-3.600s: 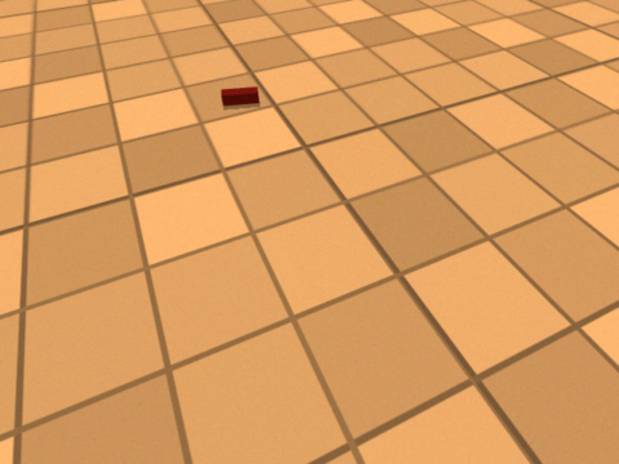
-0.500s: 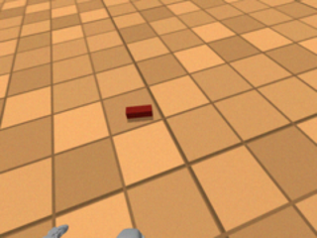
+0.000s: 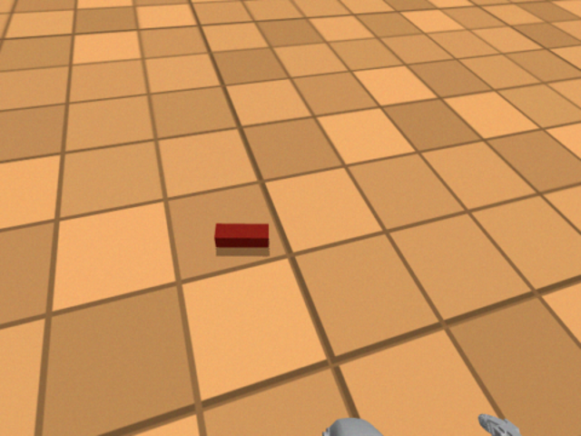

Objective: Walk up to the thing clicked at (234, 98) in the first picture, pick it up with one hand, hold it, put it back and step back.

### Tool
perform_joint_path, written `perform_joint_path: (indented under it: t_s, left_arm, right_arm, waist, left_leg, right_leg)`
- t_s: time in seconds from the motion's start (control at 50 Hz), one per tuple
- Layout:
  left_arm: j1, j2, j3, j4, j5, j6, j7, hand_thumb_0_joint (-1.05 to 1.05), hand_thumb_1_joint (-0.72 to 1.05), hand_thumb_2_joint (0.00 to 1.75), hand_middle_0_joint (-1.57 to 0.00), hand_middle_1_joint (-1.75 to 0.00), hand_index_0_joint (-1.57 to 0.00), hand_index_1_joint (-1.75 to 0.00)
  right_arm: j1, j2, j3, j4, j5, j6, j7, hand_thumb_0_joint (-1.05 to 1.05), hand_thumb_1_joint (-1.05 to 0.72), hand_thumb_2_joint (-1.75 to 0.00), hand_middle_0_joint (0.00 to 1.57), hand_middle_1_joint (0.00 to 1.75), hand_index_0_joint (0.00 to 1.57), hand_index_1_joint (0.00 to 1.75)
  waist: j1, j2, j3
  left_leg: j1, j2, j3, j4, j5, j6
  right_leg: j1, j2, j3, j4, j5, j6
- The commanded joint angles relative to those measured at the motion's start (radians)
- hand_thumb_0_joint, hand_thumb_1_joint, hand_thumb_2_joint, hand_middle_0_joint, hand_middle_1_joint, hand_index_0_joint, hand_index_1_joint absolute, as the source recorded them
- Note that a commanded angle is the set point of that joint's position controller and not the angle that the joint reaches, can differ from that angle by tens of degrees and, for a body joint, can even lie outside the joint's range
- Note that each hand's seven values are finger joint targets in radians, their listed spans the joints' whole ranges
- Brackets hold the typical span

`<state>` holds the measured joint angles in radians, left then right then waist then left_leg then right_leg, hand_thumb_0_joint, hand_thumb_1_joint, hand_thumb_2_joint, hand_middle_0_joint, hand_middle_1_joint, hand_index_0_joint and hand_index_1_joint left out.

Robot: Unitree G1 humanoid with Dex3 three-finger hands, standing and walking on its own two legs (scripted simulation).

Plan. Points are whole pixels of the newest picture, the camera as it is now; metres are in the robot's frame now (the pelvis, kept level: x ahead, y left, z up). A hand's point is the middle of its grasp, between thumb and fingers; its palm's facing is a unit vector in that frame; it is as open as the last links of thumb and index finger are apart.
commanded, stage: walk up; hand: left
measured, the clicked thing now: (242, 235) +0.96 +0.16 -0.74
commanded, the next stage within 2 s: none
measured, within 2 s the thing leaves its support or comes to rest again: neither
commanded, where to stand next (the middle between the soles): +0.57 -0.08 m, yaw +0 degrees
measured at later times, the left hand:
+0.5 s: hand (176, 356) +0.25 +0.19 -0.11, palm faces -0.02 -0.91 -0.42, open 7.4 cm
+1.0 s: hand (176, 298) +0.38 +0.22 -0.16, palm faces -0.02 -0.95 -0.31, open 7.4 cm
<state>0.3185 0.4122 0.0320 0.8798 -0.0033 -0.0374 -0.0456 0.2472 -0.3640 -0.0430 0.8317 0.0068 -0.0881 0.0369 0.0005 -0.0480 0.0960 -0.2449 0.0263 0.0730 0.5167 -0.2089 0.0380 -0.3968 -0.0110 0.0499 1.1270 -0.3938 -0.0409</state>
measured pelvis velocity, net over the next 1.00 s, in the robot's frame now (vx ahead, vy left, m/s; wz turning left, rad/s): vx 0.34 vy -0.05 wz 0.03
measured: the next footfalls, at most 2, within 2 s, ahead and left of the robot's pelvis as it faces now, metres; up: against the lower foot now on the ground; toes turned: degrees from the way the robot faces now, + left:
right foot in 0.30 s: +0.27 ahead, -0.19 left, +0.00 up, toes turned -6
left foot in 0.82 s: +0.44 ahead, +0.06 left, +0.00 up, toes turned +5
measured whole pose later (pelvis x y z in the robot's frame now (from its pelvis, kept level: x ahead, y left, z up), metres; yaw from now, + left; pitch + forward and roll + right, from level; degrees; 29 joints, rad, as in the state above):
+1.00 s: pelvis +0.34 -0.05 +0.00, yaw +2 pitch -4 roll -1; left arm 0.32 0.43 0.03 0.87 0.00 -0.03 -0.04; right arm 0.27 -0.38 -0.05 0.83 0.00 -0.08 0.04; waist 0.00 -0.07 0.10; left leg -0.26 0.01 0.06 0.54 -0.20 0.04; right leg -0.42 -0.03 0.03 1.08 -0.38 -0.04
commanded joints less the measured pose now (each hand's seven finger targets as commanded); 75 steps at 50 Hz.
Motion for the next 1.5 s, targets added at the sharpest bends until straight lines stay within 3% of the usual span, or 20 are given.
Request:
perform_joint_path:
  t_s: [0.0,0.12,0.26,0.28,0.32,0.34,0.4,0.46,0.6,0.68,0.78,0.82,0.84,0.96,1.1,1.24,1.26,1.28,1.32,1.48]
  left_arm:
    - [0.071,0.174,0.069,-0.053,-0.004,-0.012,-0.006,0.00,0.90,0.90,-0.20,-0.30,-0.20,-0.30]
    - [-0.079,0.173,0.077,-0.083,0.016,-0.015,-0.039,0.00,0.90,0.90,-0.20,-0.30,-0.20,-0.30]
    - [-0.015,0.202,0.096,-0.033,0.024,-0.045,-0.028,0.00,0.90,0.90,-0.20,-0.30,-0.20,-0.30]
    - [0.084,0.241,0.115,-0.002,0.026,-0.059,-0.014,0.00,0.90,0.90,-0.20,-0.30,-0.20,-0.30]
    - [0.135,0.364,0.139,-0.021,0.027,-0.072,0.008,0.00,0.90,0.90,-0.20,-0.30,-0.20,-0.30]
    - [0.106,0.366,0.136,-0.025,0.012,-0.065,0.010,0.00,0.90,0.90,-0.20,-0.30,-0.20,-0.30]
    - [0.012,0.259,0.101,-0.052,-0.008,-0.061,0.023,0.00,0.90,0.90,-0.20,-0.30,-0.20,-0.30]
    - [-0.029,0.241,0.091,-0.072,0.000,-0.067,0.022,0.00,0.90,0.90,-0.20,-0.30,-0.20,-0.30]
    - [0.016,0.254,0.104,-0.105,0.016,-0.069,0.024,0.00,0.90,0.90,-0.20,-0.30,-0.20,-0.30]
    - [0.036,0.251,0.103,-0.108,0.016,-0.067,0.024,0.00,0.90,0.90,-0.20,-0.30,-0.20,-0.30]
    - [0.011,0.226,0.079,-0.125,0.012,-0.054,0.024,0.00,0.90,0.90,-0.20,-0.30,-0.20,-0.30]
    - [0.100,0.105,0.045,-0.132,0.001,-0.043,0.020,0.00,0.90,0.90,-0.20,-0.30,-0.20,-0.30]
    - [0.103,0.208,0.066,-0.111,0.008,-0.029,0.033,0.00,0.90,0.90,-0.20,-0.30,-0.20,-0.30]
    - [0.119,0.201,0.067,-0.039,0.000,-0.010,0.014,0.00,0.90,0.90,-0.20,-0.30,-0.20,-0.30]
    - [-0.024,0.192,0.075,-0.069,0.018,-0.016,-0.016,0.00,0.90,0.90,-0.20,-0.30,-0.20,-0.30]
    - [0.093,0.193,0.084,0.001,0.020,-0.057,0.011,0.00,0.90,0.90,-0.20,-0.30,-0.20,-0.30]
    - [0.148,0.221,0.093,0.012,0.023,-0.068,0.023,0.00,0.90,0.90,-0.20,-0.30,-0.20,-0.30]
    - [0.185,0.302,0.115,0.008,0.031,-0.076,0.037,0.00,0.90,0.90,-0.20,-0.30,-0.20,-0.30]
    - [0.061,0.332,0.101,-0.042,0.013,-0.062,0.047,0.00,0.90,0.90,-0.20,-0.30,-0.20,-0.30]
    - [-0.028,0.223,0.060,-0.070,0.014,-0.051,0.069,0.00,0.90,0.90,-0.20,-0.30,-0.20,-0.30]
  right_arm:
    - [0.052,-0.279,-0.079,-0.055,0.000,-0.032,-0.022,0.00,-0.90,-0.90,0.20,0.30,0.20,0.30]
    - [0.038,-0.321,-0.093,-0.061,-0.011,-0.035,-0.008,0.00,-0.90,-0.90,0.20,0.30,0.20,0.30]
    - [0.017,-0.297,-0.084,-0.071,-0.017,-0.010,-0.012,0.00,-0.90,-0.90,0.20,0.30,0.20,0.30]
    - [0.073,-0.244,-0.066,-0.068,-0.019,-0.009,-0.012,0.00,-0.90,-0.90,0.20,0.30,0.20,0.30]
    - [0.155,-0.189,-0.037,-0.070,-0.005,-0.002,-0.010,0.00,-0.90,-0.90,0.20,0.30,0.20,0.30]
    - [0.107,-0.279,-0.057,-0.051,-0.012,0.006,-0.024,0.00,-0.90,-0.90,0.20,0.30,0.20,0.30]
    - [0.113,-0.265,-0.062,0.001,0.015,0.015,-0.017,0.00,-0.90,-0.90,0.20,0.30,0.20,0.30]
    - [0.153,-0.237,-0.063,0.017,-0.001,0.034,-0.001,0.00,-0.90,-0.90,0.20,0.30,0.20,0.30]
    - [0.021,-0.234,-0.073,-0.020,-0.021,0.041,0.020,0.00,-0.90,-0.90,0.20,0.30,0.20,0.30]
    - [-0.046,-0.208,-0.064,-0.044,-0.029,0.021,0.030,0.00,-0.90,-0.90,0.20,0.30,0.20,0.30]
    - [0.154,-0.253,-0.093,0.014,-0.032,0.002,0.015,0.00,-0.90,-0.90,0.20,0.30,0.20,0.30]
    - [0.236,-0.379,-0.125,-0.007,-0.043,-0.007,-0.009,0.00,-0.90,-0.90,0.20,0.30,0.20,0.30]
    - [0.205,-0.398,-0.126,-0.029,-0.011,-0.005,-0.011,0.00,-0.90,-0.90,0.20,0.30,0.20,0.30]
    - [0.078,-0.288,-0.082,-0.051,-0.001,-0.018,-0.019,0.00,-0.90,-0.90,0.20,0.30,0.20,0.30]
    - [0.082,-0.319,-0.095,-0.072,-0.016,-0.010,-0.008,0.00,-0.90,-0.90,0.20,0.30,0.20,0.30]
    - [0.024,-0.263,-0.071,-0.097,-0.012,0.021,-0.004,0.00,-0.90,-0.90,0.20,0.30,0.20,0.30]
    - [0.067,-0.209,-0.050,-0.093,-0.010,0.023,-0.005,0.00,-0.90,-0.90,0.20,0.30,0.20,0.30]
    - [0.117,-0.137,-0.026,-0.103,-0.007,0.023,-0.006,0.00,-0.90,-0.90,0.20,0.30,0.20,0.30]
    - [0.127,-0.240,-0.051,-0.058,-0.013,0.054,-0.033,0.00,-0.90,-0.90,0.20,0.30,0.20,0.30]
    - [0.095,-0.201,-0.046,0.018,-0.005,0.083,-0.031,0.00,-0.90,-0.90,0.20,0.30,0.20,0.30]
  waist:
    - [0.004,0.181,-0.017]
    - [-0.020,0.216,0.041]
    - [0.047,0.105,-0.059]
    - [0.085,-0.037,-0.145]
    - [0.088,-0.278,-0.152]
    - [0.100,-0.191,-0.130]
    - [0.031,-0.106,-0.041]
    - [0.001,-0.139,-0.047]
    - [0.045,-0.080,0.024]
    - [0.057,-0.070,-0.001]
    - [-0.067,0.085,-0.113]
    - [-0.073,0.400,-0.167]
    - [-0.071,0.247,-0.159]
    - [0.003,0.191,-0.028]
    - [-0.037,0.211,0.023]
    - [0.051,0.068,-0.067]
    - [0.074,-0.051,-0.122]
    - [0.072,-0.281,-0.139]
    - [0.041,-0.153,-0.051]
    - [0.015,-0.095,-0.103]
  left_leg:
    - [0.025,0.217,-0.153,-0.266,0.166,0.153]
    - [-0.019,0.219,-0.134,-0.342,-0.165,0.163]
    - [-0.010,0.197,-0.099,-0.053,-0.018,0.120]
    - [-0.051,0.136,-0.050,0.201,0.059,0.088]
    - [-0.400,-0.085,-0.022,0.597,-0.297,-0.001]
    - [-0.408,-0.024,-0.093,0.665,-0.318,0.002]
    - [-0.322,0.029,-0.195,0.616,-0.154,0.001]
    - [-0.249,0.017,-0.143,0.555,-0.063,-0.015]
    - [-0.348,0.038,-0.150,0.303,0.013,-0.051]
    - [-0.257,0.060,-0.081,0.123,0.028,-0.029]
    - [0.186,-0.010,-0.024,0.001,0.029,0.024]
    - [0.404,0.313,-0.623,-0.171,-0.250,0.148]
    - [0.322,0.400,-0.767,-0.254,-0.319,0.223]
    - [0.029,0.221,-0.260,-0.251,0.049,0.144]
    - [0.004,0.216,-0.226,-0.319,-0.238,0.192]
    - [-0.102,0.163,-0.129,-0.009,-0.072,0.118]
    - [-0.132,0.097,-0.062,0.175,-0.064,0.089]
    - [-0.258,-0.006,-0.005,0.423,-0.231,0.036]
    - [-0.318,-0.023,-0.113,0.527,-0.344,-0.004]
    - [-0.185,-0.013,-0.139,0.407,-0.181,-0.035]
  right_leg:
    - [-0.086,-0.065,0.011,-0.087,0.118,0.036]
    - [-0.070,-0.123,-0.038,-0.409,0.264,0.048]
    - [0.212,-0.055,-0.101,-0.597,0.209,0.016]
    - [0.383,-0.057,-0.048,-0.643,0.138,0.000]
    - [0.541,-0.389,0.560,-0.900,-0.075,-0.120]
    - [0.489,-0.435,0.609,-0.877,-0.005,-0.203]
    - [0.298,-0.270,0.236,-0.858,0.225,-0.094]
    - [0.203,-0.208,0.072,-0.870,0.273,-0.122]
    - [0.259,-0.262,0.052,-0.932,0.091,-0.141]
    - [0.291,-0.270,0.000,-0.830,0.313,-0.162]
    - [0.111,-0.189,-0.079,-0.474,0.386,-0.103]
    - [-0.249,0.038,-0.112,-0.013,-0.145,-0.005]
    - [-0.248,0.012,-0.025,0.046,-0.174,-0.015]
    - [-0.097,-0.069,0.012,-0.056,0.078,0.012]
    - [-0.109,-0.097,-0.051,-0.349,0.138,0.052]
    - [0.275,-0.023,-0.093,-0.630,0.234,0.031]
    - [0.378,-0.046,-0.048,-0.695,0.190,0.019]
    - [0.426,-0.250,0.279,-0.809,0.079,-0.030]
    - [0.299,-0.410,0.515,-0.846,0.231,-0.177]
    - [0.207,-0.227,0.056,-0.734,0.545,-0.139]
